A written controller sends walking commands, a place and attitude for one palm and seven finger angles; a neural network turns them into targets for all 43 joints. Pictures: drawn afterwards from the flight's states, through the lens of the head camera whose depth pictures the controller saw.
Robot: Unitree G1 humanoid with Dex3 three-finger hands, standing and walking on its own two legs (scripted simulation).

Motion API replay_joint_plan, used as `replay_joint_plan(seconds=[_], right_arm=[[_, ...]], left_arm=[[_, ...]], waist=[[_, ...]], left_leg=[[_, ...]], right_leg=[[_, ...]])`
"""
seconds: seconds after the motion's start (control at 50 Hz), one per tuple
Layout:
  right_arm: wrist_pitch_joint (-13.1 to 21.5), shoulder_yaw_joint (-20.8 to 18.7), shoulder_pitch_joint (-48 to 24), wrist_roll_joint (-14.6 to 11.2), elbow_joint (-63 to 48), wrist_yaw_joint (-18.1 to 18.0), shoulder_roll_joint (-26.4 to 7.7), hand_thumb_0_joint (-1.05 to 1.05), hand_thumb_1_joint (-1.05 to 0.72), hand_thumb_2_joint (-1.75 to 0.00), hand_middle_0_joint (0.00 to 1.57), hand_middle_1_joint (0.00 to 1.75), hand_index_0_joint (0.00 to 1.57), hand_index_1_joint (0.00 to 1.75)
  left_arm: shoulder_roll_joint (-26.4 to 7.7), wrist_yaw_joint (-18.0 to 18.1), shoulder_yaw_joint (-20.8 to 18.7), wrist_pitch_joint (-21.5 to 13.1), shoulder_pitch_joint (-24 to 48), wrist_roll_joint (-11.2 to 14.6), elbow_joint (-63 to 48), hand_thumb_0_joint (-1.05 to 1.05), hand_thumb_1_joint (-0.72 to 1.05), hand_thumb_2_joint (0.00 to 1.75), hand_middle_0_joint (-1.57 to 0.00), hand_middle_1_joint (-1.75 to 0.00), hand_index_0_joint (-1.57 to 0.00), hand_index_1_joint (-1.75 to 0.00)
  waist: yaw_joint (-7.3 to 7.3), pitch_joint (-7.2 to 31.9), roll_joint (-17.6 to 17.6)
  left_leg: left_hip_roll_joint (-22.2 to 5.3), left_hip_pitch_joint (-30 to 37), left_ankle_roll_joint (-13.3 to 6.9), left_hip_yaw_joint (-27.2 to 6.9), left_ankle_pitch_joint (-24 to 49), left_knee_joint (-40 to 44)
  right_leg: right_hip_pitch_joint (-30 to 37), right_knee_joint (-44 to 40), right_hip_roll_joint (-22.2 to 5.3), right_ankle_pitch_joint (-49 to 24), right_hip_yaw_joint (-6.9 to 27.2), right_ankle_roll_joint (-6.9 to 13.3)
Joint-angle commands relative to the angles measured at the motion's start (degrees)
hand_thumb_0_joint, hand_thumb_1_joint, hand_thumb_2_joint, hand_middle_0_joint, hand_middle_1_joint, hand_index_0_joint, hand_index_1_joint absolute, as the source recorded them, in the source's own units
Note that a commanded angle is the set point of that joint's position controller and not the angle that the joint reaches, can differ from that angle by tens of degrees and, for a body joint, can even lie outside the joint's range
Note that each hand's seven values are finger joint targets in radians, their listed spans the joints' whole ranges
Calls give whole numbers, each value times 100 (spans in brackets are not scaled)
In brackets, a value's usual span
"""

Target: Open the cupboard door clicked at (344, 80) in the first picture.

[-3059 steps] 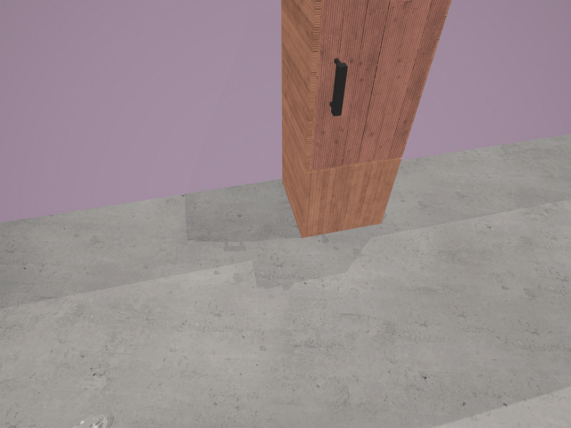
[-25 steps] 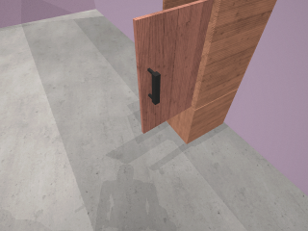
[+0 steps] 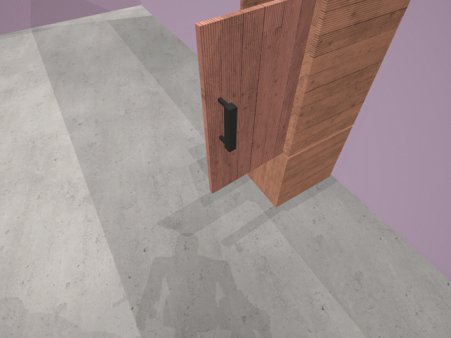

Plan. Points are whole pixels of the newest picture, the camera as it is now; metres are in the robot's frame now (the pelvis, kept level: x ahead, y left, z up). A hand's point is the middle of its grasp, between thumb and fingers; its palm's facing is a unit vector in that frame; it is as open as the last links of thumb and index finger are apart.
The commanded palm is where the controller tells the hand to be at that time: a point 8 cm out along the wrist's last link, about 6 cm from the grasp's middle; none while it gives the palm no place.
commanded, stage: look to check the result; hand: left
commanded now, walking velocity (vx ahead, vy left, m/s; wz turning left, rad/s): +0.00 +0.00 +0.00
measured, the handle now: (226, 124) +0.64 +0.04 -0.02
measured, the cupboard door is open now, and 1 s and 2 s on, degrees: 94 94 94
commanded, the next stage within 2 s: stand and wait in 0.24 s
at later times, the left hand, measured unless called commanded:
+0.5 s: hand out of the picture +0.08 +0.22 -0.16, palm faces +0.00 -0.95 -0.30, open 7.4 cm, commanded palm none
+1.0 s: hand out of the picture +0.10 +0.21 -0.16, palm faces -0.01 -0.95 -0.31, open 7.4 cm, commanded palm none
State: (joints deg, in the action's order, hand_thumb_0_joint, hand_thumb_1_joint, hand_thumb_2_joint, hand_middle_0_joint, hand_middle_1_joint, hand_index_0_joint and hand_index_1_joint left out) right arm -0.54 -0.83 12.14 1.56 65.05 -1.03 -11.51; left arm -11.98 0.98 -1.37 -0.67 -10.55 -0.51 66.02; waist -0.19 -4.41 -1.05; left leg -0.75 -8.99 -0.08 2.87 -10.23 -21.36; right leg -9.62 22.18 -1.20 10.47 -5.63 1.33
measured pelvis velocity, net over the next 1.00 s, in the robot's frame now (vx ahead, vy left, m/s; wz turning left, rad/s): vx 0.03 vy -0.01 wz -0.01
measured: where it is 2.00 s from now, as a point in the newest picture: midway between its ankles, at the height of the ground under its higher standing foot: outside the picture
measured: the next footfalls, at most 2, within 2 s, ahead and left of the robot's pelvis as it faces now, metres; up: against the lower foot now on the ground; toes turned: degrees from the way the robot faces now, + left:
none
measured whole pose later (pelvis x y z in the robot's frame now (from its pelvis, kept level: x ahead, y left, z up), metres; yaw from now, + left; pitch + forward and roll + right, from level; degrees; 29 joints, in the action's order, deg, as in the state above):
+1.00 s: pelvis +0.03 -0.01 +0.00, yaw +0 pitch -1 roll +0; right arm -0.1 -0.2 7.7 1.3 65.6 -0.7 -15.7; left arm -15.3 0.7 -0.6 -1.5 -7.0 -0.4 66.0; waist -0.3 -3.5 -1.3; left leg -1.7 -4.4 1.1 2.9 -10.6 -16.5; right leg -5.3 17.6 0.1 11.0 -5.6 2.0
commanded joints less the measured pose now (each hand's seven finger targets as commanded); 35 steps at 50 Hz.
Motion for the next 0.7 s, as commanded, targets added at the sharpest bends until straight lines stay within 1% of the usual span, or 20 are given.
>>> replay_joint_plan(seconds=[0.0,0.02,0.06,0.1,0.12,0.16,0.18,0.2,0.22,0.3,0.34,0.4,0.44,0.48,0.52,0.54,0.58,0.6,0.62,0.68], right_arm=[[86,-106,92,-25,-176,-31,-808,0,-90,-90,20,30,20,30],[88,-105,57,-16,-171,-26,-820,0,-90,-90,20,30,20,30],[105,-99,6,-19,-170,-22,-892,0,-90,-90,20,30,20,30],[113,-103,-58,-28,-198,-20,-977,0,-90,-90,20,30,20,30],[116,-100,-99,-23,-178,-15,-972,0,-90,-90,20,30,20,30],[119,-96,-138,-24,-182,-15,-1029,0,-90,-90,20,30,20,30],[123,-98,-170,-20,-169,-17,-1065,0,-90,-90,20,30,20,30],[124,-102,-206,-28,-191,-17,-1096,0,-90,-90,20,30,20,30],[131,-103,-243,-23,-189,-14,-1109,0,-90,-90,20,30,20,30],[121,-95,-312,-35,-192,-6,-1189,0,-90,-90,20,30,20,30],[126,-90,-352,-24,-188,-1,-1202,0,-90,-90,20,30,20,30],[125,-95,-405,-37,-202,-1,-1245,0,-90,-90,20,30,20,30],[120,-91,-422,-28,-189,4,-1262,0,-90,-90,20,30,20,30],[135,-88,-427,-29,-192,0,-1296,0,-90,-90,20,30,20,30],[142,-88,-436,-38,-202,-5,-1299,0,-90,-90,20,30,20,30],[143,-90,-442,-33,-201,-8,-1311,0,-90,-90,20,30,20,30],[146,-88,-452,-36,-202,-13,-1317,0,-90,-90,20,30,20,30],[143,-95,-455,-42,-218,-18,-1324,0,-90,-90,20,30,20,30],[139,-91,-474,-35,-201,-17,-1326,0,-90,-90,20,30,20,30],[135,-81,-476,-35,-189,-17,-1327,0,-90,-90,20,30,20,30]], left_arm=[[-966,49,-158,-92,-28,-16,-244,0,90,90,-20,-30,-20,-30],[-997,44,-153,-91,26,-16,-254,0,90,90,-20,-30,-20,-30],[-1038,37,-155,-104,81,-13,-258,0,90,90,-20,-30,-20,-30],[-1103,36,-159,-119,113,-16,-265,0,90,90,-20,-30,-20,-30],[-1124,34,-154,-120,152,-14,-258,0,90,90,-20,-30,-20,-30],[-1159,30,-149,-125,191,-9,-263,0,90,90,-20,-30,-20,-30],[-1165,31,-150,-131,213,-7,-275,0,90,90,-20,-30,-20,-30],[-1207,35,-160,-138,224,-11,-291,0,90,90,-20,-30,-20,-30],[-1213,32,-151,-136,261,-10,-278,0,90,90,-20,-30,-20,-30],[-1295,31,-148,-143,319,-12,-294,0,90,90,-20,-30,-20,-30],[-1304,29,-138,-143,358,-5,-289,0,90,90,-20,-30,-20,-30],[-1347,29,-144,-152,384,-11,-294,0,90,90,-20,-30,-20,-30],[-1364,26,-132,-146,418,-8,-295,0,90,90,-20,-30,-20,-30],[-1387,27,-136,-161,430,-4,-296,0,90,90,-20,-30,-20,-30],[-1419,36,-146,-175,426,-6,-295,0,90,90,-20,-30,-20,-30],[-1404,37,-138,-176,428,-2,-307,0,90,90,-20,-30,-20,-30],[-1412,39,-137,-175,427,-1,-294,0,90,90,-20,-30,-20,-30],[-1416,43,-147,-181,402,-6,-310,0,90,90,-20,-30,-20,-30],[-1414,44,-140,-173,430,-4,-299,0,90,90,-20,-30,-20,-30],[-1406,38,-130,-165,424,0,-290,0,90,90,-20,-30,-20,-30]], waist=[[-11,177,-6],[-24,152,63],[-21,279,-14],[-7,311,65],[-12,325,23],[-13,321,125],[-16,364,40],[-3,382,83],[-12,421,-5],[-4,411,103],[-15,448,41],[-13,427,86],[-20,405,104],[-19,541,44],[-24,627,110],[-20,649,84],[-21,645,41],[-12,628,113],[-25,549,84],[-23,531,68]], left_leg=[[-541,-59,-120,-513,94,467],[-545,-71,-114,-517,110,484],[-567,-17,-113,-535,234,505],[-580,15,-115,-545,339,508],[-584,25,-108,-539,397,514],[-591,56,-102,-551,478,529],[-599,83,-98,-551,506,533],[-606,114,-104,-554,575,521],[-614,143,-96,-548,637,526],[-618,170,-93,-559,582,566],[-618,215,-83,-556,635,578],[-624,253,-87,-553,673,580],[-625,240,-76,-549,610,612],[-634,302,-75,-545,760,598],[-645,361,-78,-537,917,572],[-650,381,-74,-533,951,570],[-654,411,-66,-515,1012,576],[-660,425,-76,-508,1036,553],[-659,400,-66,-504,1025,572],[-655,399,-57,-505,909,614]], right_leg=[[-59,-674,-636,230,689,154],[-58,-674,-636,204,688,148],[60,-654,-650,31,691,148],[107,-655,-644,-94,677,148],[143,-650,-666,-176,668,142],[163,-655,-668,-287,662,132],[205,-665,-674,-336,675,136],[218,-648,-668,-437,657,141],[250,-627,-687,-529,653,137],[265,-704,-680,-459,673,126],[298,-700,-701,-547,677,125],[290,-734,-695,-623,677,120],[290,-762,-701,-542,690,115],[402,-727,-714,-777,698,121],[488,-688,-733,-1071,664,117],[510,-671,-727,-1139,669,122],[517,-668,-730,-1226,658,120],[501,-677,-716,-1277,649,121],[472,-681,-724,-1272,652,120],[465,-721,-712,-1111,678,118]])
